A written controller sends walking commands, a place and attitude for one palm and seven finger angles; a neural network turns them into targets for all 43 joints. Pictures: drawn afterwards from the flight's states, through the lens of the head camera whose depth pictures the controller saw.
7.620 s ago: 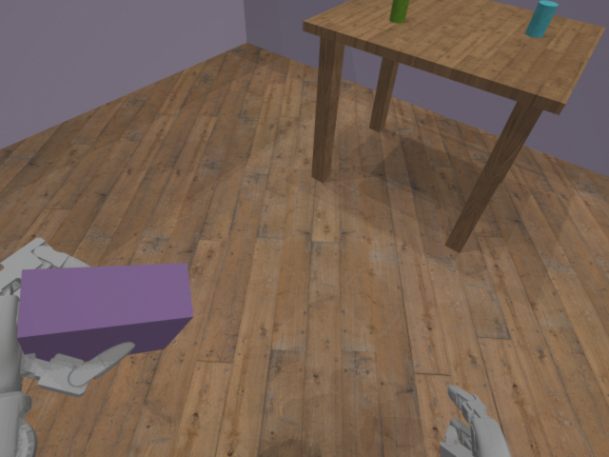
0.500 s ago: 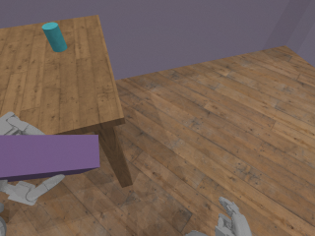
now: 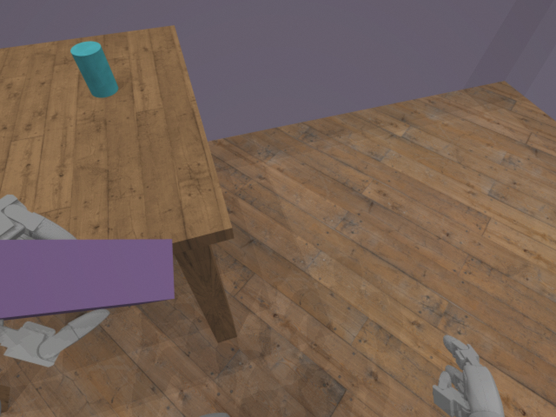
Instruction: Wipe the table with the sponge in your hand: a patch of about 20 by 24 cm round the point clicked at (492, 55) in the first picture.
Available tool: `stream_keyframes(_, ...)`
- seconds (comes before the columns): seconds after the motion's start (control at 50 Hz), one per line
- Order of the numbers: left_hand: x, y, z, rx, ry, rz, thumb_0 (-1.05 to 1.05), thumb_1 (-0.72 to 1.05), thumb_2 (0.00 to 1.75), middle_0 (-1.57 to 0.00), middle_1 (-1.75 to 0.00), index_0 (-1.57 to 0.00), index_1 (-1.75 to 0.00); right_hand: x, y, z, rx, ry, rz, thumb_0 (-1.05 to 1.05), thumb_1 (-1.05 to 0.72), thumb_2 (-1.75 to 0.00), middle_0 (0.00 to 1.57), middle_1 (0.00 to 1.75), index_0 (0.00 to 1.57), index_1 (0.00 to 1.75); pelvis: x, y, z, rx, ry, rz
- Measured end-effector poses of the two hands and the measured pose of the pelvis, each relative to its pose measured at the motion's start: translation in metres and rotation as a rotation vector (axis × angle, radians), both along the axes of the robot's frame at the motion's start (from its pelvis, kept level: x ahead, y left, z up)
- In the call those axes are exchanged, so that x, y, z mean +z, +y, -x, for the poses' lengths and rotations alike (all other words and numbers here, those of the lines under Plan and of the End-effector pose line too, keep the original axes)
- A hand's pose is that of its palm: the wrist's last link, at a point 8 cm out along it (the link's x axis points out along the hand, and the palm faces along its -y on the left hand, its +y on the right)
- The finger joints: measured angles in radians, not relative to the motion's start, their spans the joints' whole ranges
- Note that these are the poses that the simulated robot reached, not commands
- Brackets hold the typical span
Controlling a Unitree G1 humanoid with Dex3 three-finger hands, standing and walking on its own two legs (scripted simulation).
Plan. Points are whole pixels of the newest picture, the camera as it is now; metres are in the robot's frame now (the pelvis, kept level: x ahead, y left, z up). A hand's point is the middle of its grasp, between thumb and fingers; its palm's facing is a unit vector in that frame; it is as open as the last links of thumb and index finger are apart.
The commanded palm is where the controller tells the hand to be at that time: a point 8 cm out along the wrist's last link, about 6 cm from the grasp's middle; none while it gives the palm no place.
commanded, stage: come to a stop and stand still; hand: left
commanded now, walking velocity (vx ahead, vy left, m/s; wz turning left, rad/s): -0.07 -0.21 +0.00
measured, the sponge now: (107, 279) +0.23 +0.19 +0.16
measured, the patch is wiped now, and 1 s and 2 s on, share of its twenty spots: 0.00 0.00 0.00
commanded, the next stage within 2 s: look again from close up in 1.22 s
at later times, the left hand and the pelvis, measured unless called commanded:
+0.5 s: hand (51, 326) +0.18 +0.22 +0.17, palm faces +0.36 -0.82 -0.45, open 9.9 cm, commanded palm +0.13 +0.25 +0.19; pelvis -0.04 -0.02 +0.01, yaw -1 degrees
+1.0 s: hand (34, 391) +0.13 +0.21 +0.15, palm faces +0.38 -0.84 -0.39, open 9.9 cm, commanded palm +0.08 +0.25 +0.19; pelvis -0.09 -0.02 +0.00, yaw -1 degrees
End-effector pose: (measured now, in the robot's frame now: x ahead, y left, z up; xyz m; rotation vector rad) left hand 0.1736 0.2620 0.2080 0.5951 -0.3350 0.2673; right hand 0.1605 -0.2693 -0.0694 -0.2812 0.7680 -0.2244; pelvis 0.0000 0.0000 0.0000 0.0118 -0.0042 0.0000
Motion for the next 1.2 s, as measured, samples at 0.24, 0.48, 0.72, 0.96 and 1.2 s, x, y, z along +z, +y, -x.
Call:
stream_keyframes(0.24,-0.021,0.007,0.01,0.045,0.027,0.14,-0.01,-0.46,1.0,-0.76,-1.35,-0.76,-1.36,-0.005,0.081,0.014,0.145,-0.026,-0.205,0.01,-0.9,-0.9,0.2,0.3,0.2,0.3,0.004,-0.004,0.02,-0.021,-0.002,0.018)
stream_keyframes(0.48,-0.018,-0.01,0.034,0.08,0.103,0.096,0.0,-0.46,1.0,-0.76,-1.35,-0.76,-1.35,-0.021,0.021,0.061,0.036,0.058,-0.155,0.02,-0.9,-0.9,0.21,0.3,0.2,0.3,0.006,-0.023,0.039,-0.027,0.005,-0.001)
stream_keyframes(0.72,-0.028,-0.01,0.059,0.039,0.046,0.138,-0.01,-0.46,1.0,-0.76,-1.35,-0.76,-1.35,0.009,-0.001,0.08,0.027,-0.002,-0.017,0.02,-0.91,-0.9,0.2,0.3,0.2,0.3,0.006,-0.022,0.063,-0.024,-0.016,0.009)
stream_keyframes(0.96,-0.031,-0.01,0.084,0.101,0.079,0.159,0.0,-0.46,1.0,-0.76,-1.35,-0.76,-1.35,-0.011,0.025,0.097,0.062,-0.007,-0.141,0.01,-0.91,-0.9,0.2,0.3,0.2,0.3,0.005,-0.024,0.084,-0.028,-0.016,0.016)
stream_keyframes(1.2,-0.026,-0.003,0.083,0.066,0.052,0.133,-0.01,-0.46,1.0,-0.76,-1.36,-0.76,-1.35,-0.008,0.024,0.122,0.049,0.05,-0.085,0.02,-0.9,-0.9,0.2,0.3,0.2,0.3,0.007,-0.016,0.09,-0.023,-0.021,0.015)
